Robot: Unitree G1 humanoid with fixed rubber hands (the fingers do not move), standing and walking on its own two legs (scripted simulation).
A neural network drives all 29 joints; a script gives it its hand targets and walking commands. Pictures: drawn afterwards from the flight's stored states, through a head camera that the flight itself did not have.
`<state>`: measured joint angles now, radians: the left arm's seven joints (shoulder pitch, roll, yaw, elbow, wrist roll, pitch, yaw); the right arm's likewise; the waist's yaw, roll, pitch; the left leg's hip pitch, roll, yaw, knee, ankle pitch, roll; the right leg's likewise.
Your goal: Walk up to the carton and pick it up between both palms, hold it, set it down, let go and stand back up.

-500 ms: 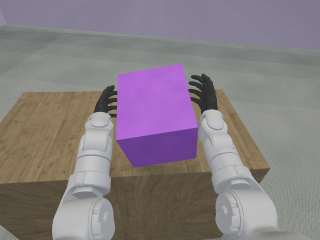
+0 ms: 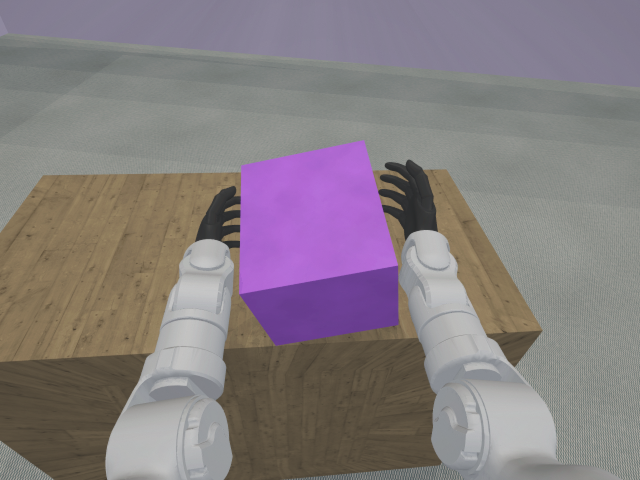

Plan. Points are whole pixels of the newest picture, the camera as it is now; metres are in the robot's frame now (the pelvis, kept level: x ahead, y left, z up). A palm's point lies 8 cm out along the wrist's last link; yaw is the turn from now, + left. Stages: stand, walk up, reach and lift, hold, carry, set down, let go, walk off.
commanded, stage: set down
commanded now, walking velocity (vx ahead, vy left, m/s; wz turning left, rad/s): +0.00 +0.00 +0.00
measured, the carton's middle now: (319, 244) +0.41 -0.01 +0.10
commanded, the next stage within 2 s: none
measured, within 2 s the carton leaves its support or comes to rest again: neither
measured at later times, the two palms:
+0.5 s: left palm (223, 251) +0.42 +0.13 +0.08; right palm (407, 232) +0.43 -0.13 +0.11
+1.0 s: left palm (231, 266) +0.42 +0.12 +0.05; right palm (409, 242) +0.43 -0.14 +0.09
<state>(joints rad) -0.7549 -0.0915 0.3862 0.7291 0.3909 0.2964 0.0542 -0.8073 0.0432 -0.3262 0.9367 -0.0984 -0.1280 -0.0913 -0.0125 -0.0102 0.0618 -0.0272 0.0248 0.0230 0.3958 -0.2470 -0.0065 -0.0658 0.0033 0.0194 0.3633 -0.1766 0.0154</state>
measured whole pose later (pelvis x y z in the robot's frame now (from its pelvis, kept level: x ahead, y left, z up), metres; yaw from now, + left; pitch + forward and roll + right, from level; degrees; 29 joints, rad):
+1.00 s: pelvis +0.01 +0.00 +0.00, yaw +0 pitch +7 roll +0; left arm -0.75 -0.10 0.42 0.89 0.33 0.04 0.12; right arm -0.81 0.04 -0.41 0.97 -0.24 -0.24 -0.04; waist -0.01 0.02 -0.01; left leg -0.29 0.03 0.02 0.40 -0.23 -0.01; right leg -0.33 0.00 0.02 0.36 -0.16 0.01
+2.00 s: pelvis +0.02 +0.00 +0.00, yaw +0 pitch +9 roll +0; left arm -0.75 -0.13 0.53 0.96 0.37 -0.08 0.13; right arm -0.83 0.06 -0.50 0.97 -0.35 -0.24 0.00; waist -0.01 0.02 -0.05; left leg -0.33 0.03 0.02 0.40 -0.23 -0.01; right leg -0.37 0.00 0.02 0.36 -0.16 0.01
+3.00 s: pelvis +0.02 +0.00 +0.00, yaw +0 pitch +11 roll +0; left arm -0.76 -0.09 0.50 1.03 0.36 -0.19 0.13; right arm -0.83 0.03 -0.51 1.03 -0.35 -0.24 -0.02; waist -0.01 0.02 -0.06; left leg -0.36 0.03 0.02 0.40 -0.23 -0.01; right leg -0.40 0.00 0.02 0.36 -0.16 0.01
